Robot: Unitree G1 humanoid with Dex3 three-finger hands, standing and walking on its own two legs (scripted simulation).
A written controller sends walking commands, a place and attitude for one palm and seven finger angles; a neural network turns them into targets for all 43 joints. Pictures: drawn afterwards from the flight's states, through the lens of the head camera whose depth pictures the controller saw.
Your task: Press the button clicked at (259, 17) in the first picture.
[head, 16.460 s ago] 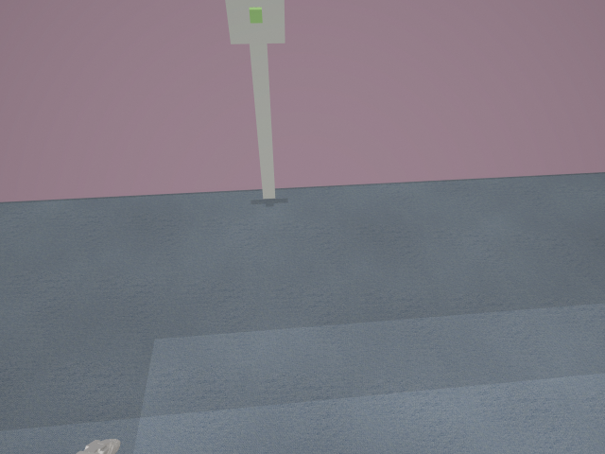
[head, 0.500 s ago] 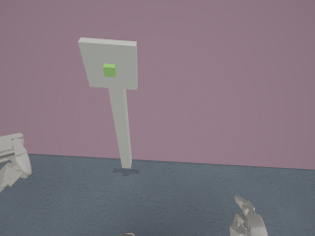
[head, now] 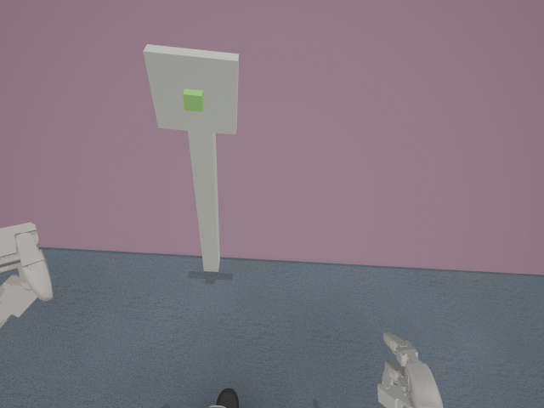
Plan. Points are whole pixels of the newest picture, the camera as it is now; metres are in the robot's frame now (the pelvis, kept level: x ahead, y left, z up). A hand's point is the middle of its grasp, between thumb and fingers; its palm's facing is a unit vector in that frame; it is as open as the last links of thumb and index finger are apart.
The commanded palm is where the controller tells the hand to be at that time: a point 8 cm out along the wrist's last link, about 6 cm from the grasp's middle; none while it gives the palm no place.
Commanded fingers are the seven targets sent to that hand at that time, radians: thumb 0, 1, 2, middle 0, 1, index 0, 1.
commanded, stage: stop stepping back and stand still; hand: left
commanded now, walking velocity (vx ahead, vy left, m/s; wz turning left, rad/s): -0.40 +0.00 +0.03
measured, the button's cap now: (194, 99) +0.67 +0.23 +0.06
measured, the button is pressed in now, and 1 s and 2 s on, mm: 0 0 0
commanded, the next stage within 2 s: let the arm hang, fingers relaxed in 0.84 s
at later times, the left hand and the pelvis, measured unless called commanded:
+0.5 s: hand (31, 373) +0.12 +0.23 +0.16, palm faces +0.34 -0.85 -0.40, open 3.1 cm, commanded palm +0.08 +0.27 +0.18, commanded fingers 0.00 0.90 0.90 -1.30 -1.50 -1.30 -1.50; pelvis -0.06 -0.01 -0.01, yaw -2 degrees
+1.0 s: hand (76, 372) +0.14 +0.22 +0.10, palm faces +0.25 -0.86 -0.45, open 3.1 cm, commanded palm none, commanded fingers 0.00 0.90 0.90 -1.15 -1.34 -1.15 -1.34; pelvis -0.08 -0.01 +0.00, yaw -2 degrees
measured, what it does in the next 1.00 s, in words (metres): steps on the spot: right foot, then left foot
